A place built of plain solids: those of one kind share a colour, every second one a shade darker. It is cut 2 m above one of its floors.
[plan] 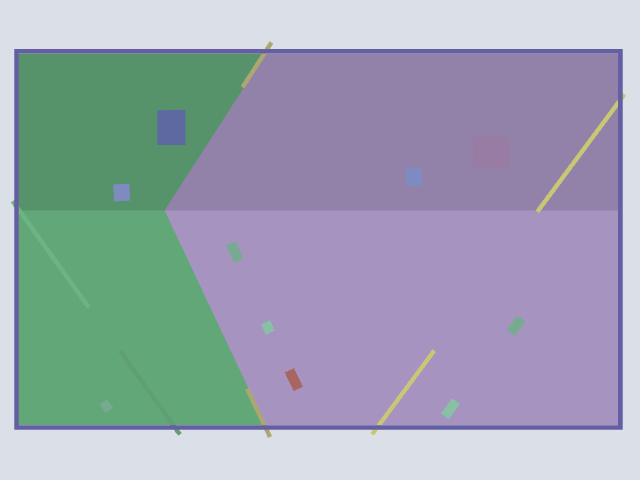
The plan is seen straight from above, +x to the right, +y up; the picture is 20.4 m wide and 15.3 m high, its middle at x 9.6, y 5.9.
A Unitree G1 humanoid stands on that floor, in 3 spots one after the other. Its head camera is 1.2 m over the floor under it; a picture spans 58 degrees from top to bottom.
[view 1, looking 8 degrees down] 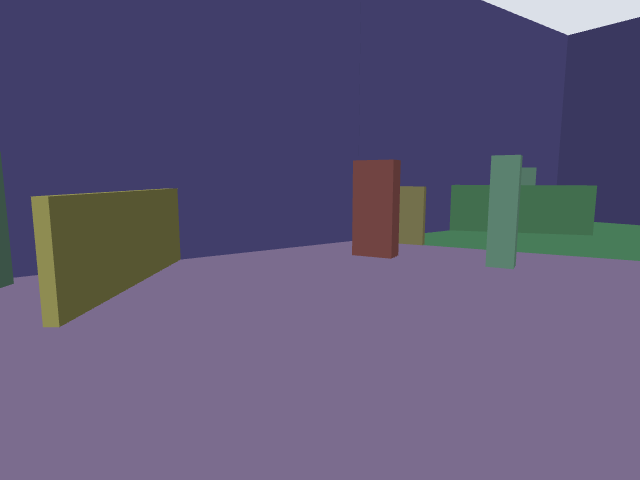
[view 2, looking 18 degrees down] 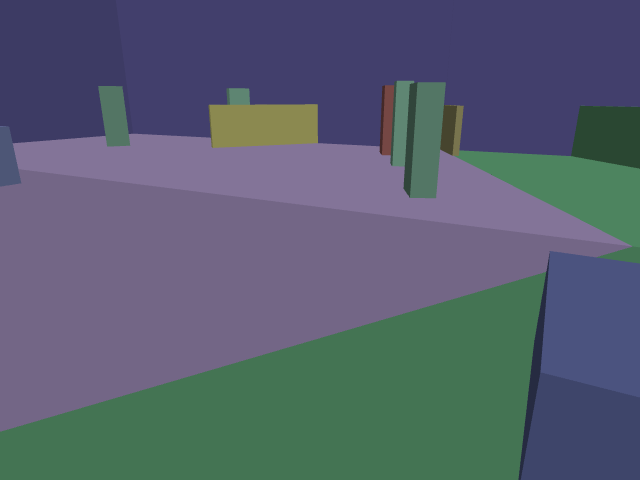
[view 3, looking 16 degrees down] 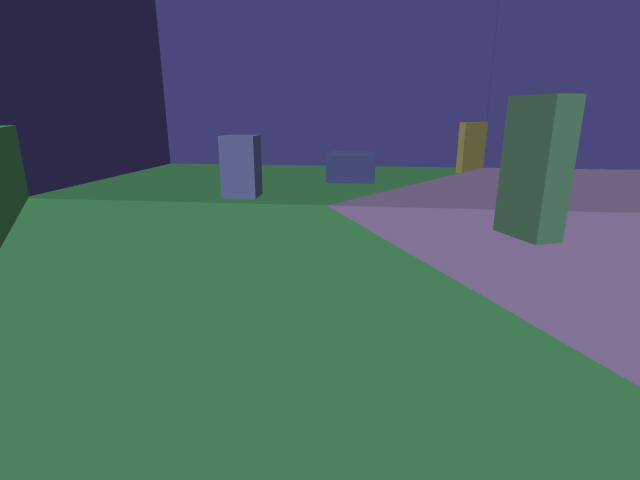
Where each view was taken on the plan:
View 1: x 13.47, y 6.43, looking -126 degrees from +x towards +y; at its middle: wall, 8.03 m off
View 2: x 5.37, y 11.20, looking -62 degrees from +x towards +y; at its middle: piece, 3.88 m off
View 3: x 5.28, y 0.94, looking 97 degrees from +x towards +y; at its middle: deck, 4.35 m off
